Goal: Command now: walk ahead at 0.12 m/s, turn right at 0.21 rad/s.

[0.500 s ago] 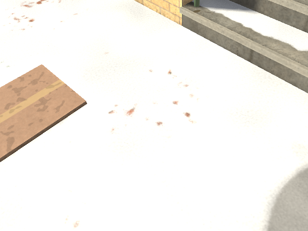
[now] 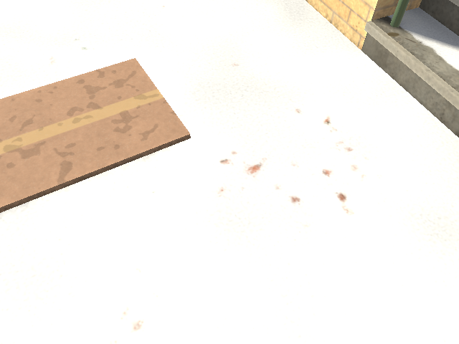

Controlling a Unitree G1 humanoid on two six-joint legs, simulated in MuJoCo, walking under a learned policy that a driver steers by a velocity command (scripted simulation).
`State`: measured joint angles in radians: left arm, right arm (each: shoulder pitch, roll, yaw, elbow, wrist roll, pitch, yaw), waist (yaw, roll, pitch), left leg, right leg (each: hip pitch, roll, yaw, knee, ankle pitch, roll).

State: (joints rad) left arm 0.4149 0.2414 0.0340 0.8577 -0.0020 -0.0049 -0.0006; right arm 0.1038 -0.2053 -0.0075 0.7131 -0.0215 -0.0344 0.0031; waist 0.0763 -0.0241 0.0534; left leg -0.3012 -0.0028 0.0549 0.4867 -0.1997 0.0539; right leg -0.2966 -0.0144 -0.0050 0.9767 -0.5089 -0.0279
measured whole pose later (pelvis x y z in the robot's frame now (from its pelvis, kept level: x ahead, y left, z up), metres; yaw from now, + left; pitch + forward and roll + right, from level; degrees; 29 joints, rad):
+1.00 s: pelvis +0.04 +0.00 +0.00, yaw -34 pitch +1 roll +0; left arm 0.22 0.31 0.09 0.70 0.02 0.05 -0.01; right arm 0.18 -0.26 -0.03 0.69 -0.02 0.02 -0.04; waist 0.02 -0.05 0.06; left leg -0.25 -0.03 -0.01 0.49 -0.24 0.04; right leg -0.42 0.15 0.15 0.85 -0.44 -0.01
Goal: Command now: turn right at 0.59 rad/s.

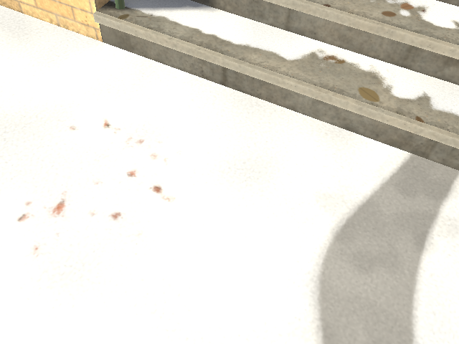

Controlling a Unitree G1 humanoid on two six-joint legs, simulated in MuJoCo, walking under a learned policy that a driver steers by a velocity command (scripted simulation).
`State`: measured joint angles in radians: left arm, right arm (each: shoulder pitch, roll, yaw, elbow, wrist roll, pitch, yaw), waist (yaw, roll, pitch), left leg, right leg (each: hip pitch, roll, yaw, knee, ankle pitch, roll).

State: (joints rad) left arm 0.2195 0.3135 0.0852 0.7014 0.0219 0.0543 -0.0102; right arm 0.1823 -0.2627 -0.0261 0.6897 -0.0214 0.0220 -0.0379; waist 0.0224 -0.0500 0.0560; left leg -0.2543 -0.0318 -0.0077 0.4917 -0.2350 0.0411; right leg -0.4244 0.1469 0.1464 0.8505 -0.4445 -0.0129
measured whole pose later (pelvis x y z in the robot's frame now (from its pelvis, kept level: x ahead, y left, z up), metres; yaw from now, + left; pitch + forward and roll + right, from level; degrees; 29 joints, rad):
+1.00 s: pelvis -0.01 -0.02 +0.01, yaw -21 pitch -1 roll +0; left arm 0.23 0.24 0.00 0.85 0.02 0.02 0.01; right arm 0.20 -0.22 0.00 0.83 -0.01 0.01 -0.02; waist 0.01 -0.02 0.03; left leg -0.15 -0.02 0.00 0.41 -0.23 0.02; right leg -0.15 0.09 0.09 0.39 -0.21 -0.05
